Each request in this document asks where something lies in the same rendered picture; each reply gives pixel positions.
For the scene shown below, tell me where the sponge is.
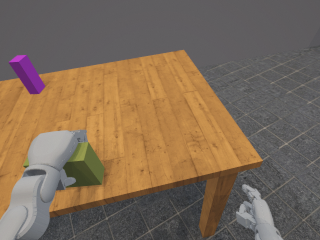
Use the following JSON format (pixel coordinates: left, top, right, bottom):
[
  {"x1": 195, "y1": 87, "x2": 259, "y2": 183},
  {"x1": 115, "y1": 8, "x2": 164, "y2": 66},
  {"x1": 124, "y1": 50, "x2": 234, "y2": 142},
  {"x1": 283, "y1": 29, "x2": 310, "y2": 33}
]
[{"x1": 23, "y1": 142, "x2": 105, "y2": 188}]

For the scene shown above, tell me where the left robot hand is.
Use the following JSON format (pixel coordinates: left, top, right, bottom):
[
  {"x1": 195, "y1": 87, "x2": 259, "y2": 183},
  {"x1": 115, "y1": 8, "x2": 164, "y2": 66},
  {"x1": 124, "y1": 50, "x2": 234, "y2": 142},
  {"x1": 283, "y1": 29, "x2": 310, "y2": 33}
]
[{"x1": 27, "y1": 129, "x2": 88, "y2": 191}]

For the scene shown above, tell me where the robot right forearm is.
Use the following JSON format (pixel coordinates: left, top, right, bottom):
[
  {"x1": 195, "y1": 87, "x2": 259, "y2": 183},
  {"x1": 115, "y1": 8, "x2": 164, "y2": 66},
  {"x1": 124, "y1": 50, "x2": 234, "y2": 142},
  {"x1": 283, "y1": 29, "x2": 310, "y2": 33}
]
[{"x1": 254, "y1": 223, "x2": 283, "y2": 240}]

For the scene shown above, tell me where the robot left forearm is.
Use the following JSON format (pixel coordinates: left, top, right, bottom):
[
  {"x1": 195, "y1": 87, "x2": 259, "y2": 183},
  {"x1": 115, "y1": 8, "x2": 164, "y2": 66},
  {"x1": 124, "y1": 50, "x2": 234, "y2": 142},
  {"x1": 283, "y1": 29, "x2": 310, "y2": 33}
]
[{"x1": 0, "y1": 164, "x2": 61, "y2": 240}]

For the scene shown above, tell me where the right robot hand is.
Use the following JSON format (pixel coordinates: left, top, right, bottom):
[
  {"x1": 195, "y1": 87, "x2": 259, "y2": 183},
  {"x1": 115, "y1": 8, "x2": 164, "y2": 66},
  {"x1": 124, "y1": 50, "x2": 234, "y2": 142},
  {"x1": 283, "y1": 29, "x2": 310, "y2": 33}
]
[{"x1": 236, "y1": 184, "x2": 274, "y2": 231}]

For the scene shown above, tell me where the table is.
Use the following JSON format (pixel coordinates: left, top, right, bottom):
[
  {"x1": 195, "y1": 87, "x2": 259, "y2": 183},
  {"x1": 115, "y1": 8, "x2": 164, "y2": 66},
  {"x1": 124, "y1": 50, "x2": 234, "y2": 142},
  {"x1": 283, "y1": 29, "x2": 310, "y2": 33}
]
[{"x1": 0, "y1": 50, "x2": 263, "y2": 238}]

